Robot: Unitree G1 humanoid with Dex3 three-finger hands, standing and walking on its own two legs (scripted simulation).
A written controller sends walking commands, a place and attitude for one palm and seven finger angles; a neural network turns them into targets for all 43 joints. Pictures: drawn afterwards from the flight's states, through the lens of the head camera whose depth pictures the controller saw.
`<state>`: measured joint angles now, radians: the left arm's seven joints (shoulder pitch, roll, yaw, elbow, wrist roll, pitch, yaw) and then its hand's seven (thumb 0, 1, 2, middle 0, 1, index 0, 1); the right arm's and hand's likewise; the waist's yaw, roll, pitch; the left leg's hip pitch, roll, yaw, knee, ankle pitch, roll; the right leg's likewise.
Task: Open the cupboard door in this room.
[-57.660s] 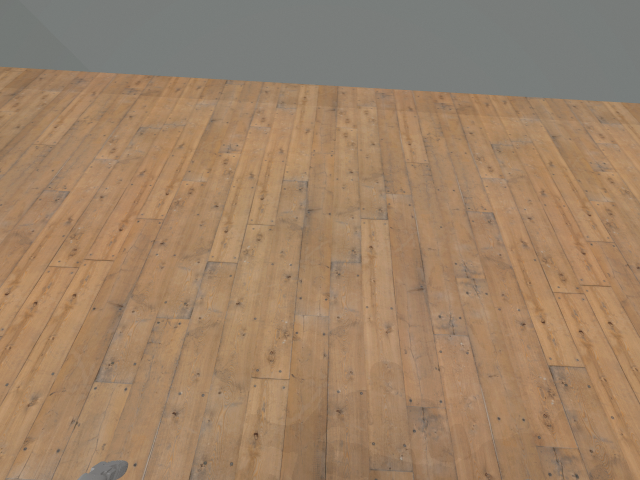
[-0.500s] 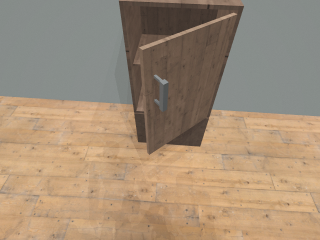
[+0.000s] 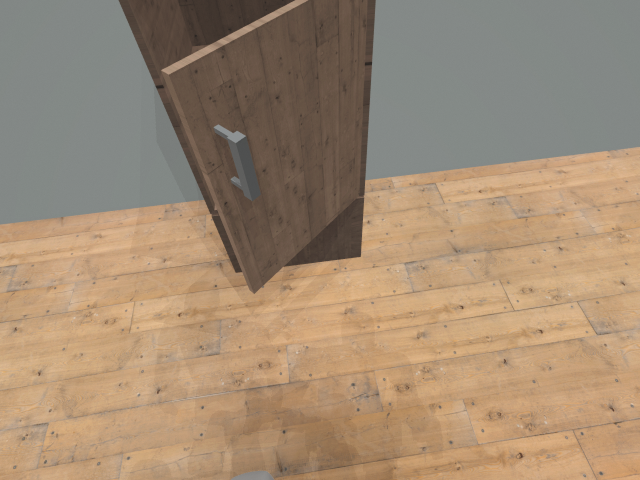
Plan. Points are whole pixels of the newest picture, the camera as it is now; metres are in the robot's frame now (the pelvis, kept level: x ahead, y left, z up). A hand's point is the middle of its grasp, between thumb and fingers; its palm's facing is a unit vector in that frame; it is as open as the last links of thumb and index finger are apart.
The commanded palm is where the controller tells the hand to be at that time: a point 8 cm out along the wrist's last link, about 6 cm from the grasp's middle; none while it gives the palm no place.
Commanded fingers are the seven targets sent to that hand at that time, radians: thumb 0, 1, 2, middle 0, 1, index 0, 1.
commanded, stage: walk to a spot facing it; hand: left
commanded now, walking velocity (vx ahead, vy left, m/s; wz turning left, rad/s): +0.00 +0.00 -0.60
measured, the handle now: (237, 163) +0.57 +0.19 +0.04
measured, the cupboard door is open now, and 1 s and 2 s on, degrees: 42 42 42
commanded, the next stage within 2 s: none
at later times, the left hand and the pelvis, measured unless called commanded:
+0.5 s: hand out of the picture +0.11 +0.22 -0.17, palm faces -0.20 -0.96 -0.21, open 7.4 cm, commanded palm none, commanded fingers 0.00 0.90 0.90 -0.20 -0.30 -0.20 -0.30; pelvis +0.02 +0.03 +0.01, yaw -16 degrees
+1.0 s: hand (257, 413) +0.22 +0.13 -0.15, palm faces -0.58 -0.78 -0.24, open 7.4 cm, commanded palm none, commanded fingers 0.00 0.90 0.90 -0.20 -0.30 -0.20 -0.30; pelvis +0.02 +0.02 +0.01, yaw -35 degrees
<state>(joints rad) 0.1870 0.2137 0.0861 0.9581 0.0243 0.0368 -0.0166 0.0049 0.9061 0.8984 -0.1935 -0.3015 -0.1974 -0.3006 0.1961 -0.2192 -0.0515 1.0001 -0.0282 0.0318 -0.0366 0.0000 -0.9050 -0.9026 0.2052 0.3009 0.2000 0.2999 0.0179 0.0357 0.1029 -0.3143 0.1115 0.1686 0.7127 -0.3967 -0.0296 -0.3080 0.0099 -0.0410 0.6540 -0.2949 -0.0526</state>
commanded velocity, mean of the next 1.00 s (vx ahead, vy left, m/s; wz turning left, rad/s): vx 0.00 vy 0.00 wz -0.60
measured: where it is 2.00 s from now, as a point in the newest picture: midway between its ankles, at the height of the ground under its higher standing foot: outside the picture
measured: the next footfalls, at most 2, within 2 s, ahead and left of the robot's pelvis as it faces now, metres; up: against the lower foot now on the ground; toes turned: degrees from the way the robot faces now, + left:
left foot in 0.48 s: +0.09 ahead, +0.14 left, +0.00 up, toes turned -19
right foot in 0.80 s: +0.00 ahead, -0.13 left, +0.00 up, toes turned -31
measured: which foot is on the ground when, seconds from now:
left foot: up 0.00-0.46, down 0.48-0.80, up 0.82-1.00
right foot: down 0.00-0.46, up 0.48-0.78, down 0.80-1.00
